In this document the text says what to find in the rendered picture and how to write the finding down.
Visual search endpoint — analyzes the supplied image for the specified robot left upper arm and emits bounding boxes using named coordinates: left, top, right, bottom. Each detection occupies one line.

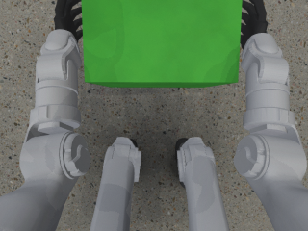
left=0, top=131, right=91, bottom=231

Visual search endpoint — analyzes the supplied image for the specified left robot hand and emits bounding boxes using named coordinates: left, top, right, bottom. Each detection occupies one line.
left=54, top=0, right=83, bottom=43

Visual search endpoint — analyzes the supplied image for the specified right robot hand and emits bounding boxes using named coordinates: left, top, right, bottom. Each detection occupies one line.
left=240, top=0, right=268, bottom=49

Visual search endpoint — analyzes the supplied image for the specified right robot forearm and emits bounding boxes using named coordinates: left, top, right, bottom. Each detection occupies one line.
left=241, top=33, right=307, bottom=169

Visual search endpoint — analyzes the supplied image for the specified robot right shin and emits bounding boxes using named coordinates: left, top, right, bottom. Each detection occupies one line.
left=182, top=137, right=217, bottom=168

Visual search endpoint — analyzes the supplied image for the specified robot left foot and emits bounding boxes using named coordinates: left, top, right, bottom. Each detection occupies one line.
left=130, top=139, right=138, bottom=148

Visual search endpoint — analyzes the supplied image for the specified robot right upper arm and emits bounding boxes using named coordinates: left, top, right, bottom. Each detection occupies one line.
left=233, top=133, right=308, bottom=231

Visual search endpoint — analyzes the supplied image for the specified carton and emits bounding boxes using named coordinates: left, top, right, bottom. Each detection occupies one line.
left=81, top=0, right=243, bottom=88

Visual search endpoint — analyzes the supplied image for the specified left robot forearm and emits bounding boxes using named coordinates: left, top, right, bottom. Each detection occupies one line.
left=19, top=29, right=82, bottom=173

